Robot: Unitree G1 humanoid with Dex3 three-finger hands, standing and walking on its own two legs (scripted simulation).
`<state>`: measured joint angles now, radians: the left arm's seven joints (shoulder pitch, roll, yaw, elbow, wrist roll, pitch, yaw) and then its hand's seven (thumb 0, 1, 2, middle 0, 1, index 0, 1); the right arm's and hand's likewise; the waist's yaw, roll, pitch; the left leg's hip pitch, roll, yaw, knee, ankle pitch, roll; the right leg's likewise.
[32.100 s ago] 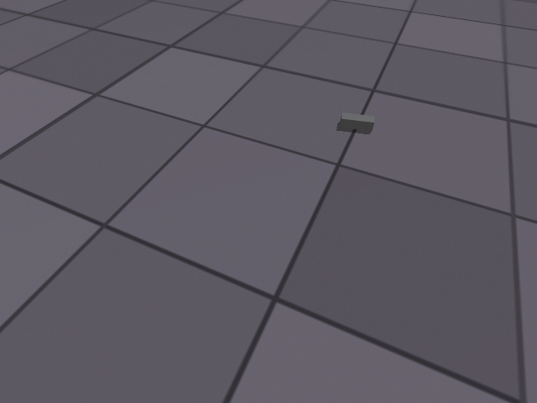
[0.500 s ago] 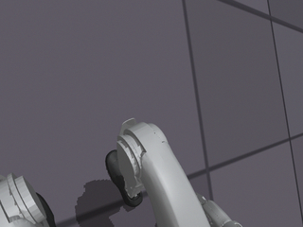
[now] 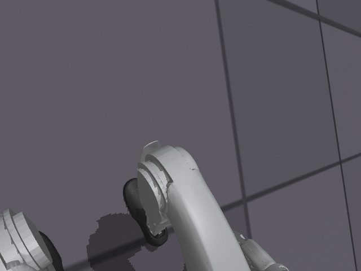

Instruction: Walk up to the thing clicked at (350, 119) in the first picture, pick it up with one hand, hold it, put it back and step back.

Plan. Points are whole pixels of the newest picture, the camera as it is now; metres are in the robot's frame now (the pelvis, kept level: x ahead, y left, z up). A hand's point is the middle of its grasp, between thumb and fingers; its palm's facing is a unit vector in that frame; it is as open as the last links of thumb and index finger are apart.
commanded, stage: rest palm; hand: left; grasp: from above
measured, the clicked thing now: out of the picture +0.50 +0.37 -0.28
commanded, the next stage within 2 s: close in 0.24 s
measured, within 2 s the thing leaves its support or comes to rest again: neither
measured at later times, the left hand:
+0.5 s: hand out of the picture +0.48 +0.35 -0.25, palm faces -0.44 -0.11 -0.89, open 13.3 cm
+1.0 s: hand out of the picture +0.48 +0.35 -0.25, palm faces -0.47 -0.11 -0.88, open 12.6 cm
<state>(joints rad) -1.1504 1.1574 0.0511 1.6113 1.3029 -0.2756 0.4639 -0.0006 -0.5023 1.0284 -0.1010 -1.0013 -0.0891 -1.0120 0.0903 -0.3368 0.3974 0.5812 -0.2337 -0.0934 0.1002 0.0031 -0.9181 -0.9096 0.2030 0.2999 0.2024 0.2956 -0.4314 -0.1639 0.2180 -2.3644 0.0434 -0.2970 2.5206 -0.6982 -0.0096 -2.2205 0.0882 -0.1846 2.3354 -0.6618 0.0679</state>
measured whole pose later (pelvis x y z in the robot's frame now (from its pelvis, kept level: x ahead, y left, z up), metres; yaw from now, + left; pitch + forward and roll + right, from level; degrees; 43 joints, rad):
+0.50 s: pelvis +0.00 +0.00 +0.00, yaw +0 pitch +28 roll -16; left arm -1.15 1.16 0.03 1.60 1.29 -0.28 0.46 0.00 -0.40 0.98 -0.14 -1.02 -0.15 -1.01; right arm 0.08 -0.33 0.41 0.58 -0.24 -0.09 0.10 0.00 -0.91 -0.91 0.20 0.30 0.20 0.30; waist -0.42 -0.17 0.22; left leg -2.36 0.04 -0.29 2.52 -0.70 0.00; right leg -2.21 0.09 -0.18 2.33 -0.66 0.07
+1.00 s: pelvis +0.00 +0.00 +0.00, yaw +0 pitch +28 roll -16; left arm -1.14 1.18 0.04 1.58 1.28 -0.29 0.41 0.00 -0.25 0.80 -0.25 -0.89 -0.27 -0.87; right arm 0.09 -0.34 0.43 0.57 -0.23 -0.07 0.08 0.00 -0.91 -0.90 0.20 0.30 0.20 0.30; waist -0.42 -0.16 0.24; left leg -2.37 0.04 -0.29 2.52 -0.69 0.00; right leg -2.22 0.09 -0.18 2.33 -0.65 0.07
